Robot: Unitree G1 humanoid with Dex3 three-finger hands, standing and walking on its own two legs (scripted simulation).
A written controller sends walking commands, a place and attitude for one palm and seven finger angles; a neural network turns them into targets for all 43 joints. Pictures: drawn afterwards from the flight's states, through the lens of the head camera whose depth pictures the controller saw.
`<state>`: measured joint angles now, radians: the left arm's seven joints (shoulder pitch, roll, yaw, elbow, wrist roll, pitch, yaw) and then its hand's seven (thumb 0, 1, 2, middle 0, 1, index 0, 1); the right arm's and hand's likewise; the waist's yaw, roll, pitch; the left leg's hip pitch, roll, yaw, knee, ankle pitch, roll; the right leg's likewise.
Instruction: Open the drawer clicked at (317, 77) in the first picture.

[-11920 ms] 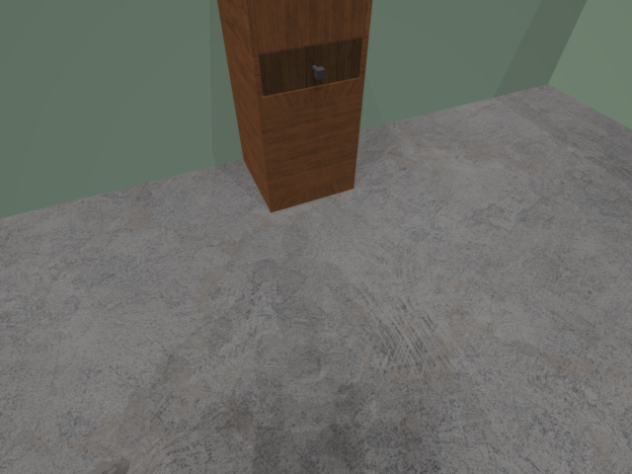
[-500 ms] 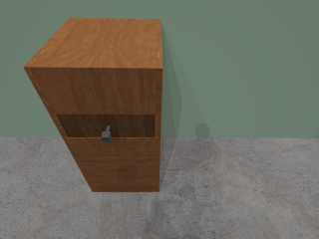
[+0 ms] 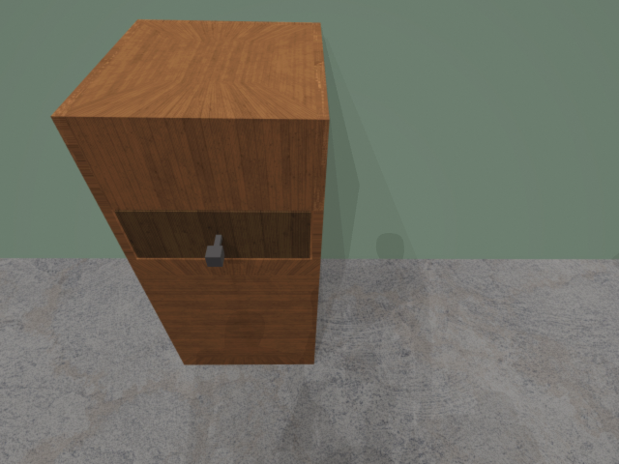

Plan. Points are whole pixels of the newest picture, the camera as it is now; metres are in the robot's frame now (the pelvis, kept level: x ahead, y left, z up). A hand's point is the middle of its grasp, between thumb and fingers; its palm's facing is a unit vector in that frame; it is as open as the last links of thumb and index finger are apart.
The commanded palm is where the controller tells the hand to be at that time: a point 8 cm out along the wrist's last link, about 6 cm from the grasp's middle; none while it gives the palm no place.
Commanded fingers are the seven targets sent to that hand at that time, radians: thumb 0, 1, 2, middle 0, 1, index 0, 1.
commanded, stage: look again from close up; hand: left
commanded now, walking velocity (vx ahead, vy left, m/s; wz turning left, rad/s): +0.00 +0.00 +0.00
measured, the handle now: (216, 249) +0.54 +0.21 -0.12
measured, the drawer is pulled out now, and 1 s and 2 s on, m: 0.00 0.00 0.00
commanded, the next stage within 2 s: raise the hand with hooked fingers in 0.32 s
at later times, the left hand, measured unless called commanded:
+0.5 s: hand out of the picture +0.08 +0.19 -0.14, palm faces -0.08 -0.94 -0.34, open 7.3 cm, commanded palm +0.14 +0.22 -0.05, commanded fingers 0.00 0.78 0.85 -0.21 -0.38 -0.21 -0.38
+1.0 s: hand (149, 410) +0.20 +0.22 -0.04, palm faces +0.08 -0.04 -1.00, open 9.4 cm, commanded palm +0.19 +0.21 +0.02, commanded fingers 0.00 0.20 0.60 -0.25 -0.75 -0.25 -0.75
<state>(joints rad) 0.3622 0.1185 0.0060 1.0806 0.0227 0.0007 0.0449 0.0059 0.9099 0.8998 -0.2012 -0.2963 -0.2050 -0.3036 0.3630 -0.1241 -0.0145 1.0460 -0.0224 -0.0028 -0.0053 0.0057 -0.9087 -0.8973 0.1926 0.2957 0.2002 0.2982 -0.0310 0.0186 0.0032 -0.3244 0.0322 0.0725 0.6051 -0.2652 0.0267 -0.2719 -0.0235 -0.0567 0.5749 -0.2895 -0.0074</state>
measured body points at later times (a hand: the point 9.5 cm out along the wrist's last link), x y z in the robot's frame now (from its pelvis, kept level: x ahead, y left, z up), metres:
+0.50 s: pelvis +0.03 +0.00 +0.01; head +0.04 +0.00 +0.46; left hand +0.09 +0.24 -0.12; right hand +0.06 -0.24 -0.14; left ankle +0.04 +0.10 -0.73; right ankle +0.02 -0.13 -0.73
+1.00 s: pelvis +0.02 -0.05 -0.05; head +0.07 -0.07 +0.39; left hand +0.19 +0.22 +0.01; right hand +0.29 -0.26 -0.13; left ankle +0.04 +0.10 -0.73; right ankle +0.01 -0.13 -0.73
